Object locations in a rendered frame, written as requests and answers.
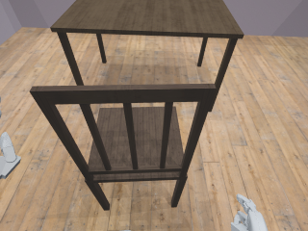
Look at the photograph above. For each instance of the robot left hand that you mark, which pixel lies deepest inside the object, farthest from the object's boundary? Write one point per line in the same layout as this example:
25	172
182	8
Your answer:
9	161

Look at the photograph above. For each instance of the chair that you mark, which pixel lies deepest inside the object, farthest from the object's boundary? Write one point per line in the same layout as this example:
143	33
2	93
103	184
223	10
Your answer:
130	144

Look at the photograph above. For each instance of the table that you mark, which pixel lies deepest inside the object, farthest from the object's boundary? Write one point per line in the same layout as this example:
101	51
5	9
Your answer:
163	18

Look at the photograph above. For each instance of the robot right hand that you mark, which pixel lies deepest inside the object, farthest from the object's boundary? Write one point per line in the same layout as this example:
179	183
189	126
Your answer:
253	221

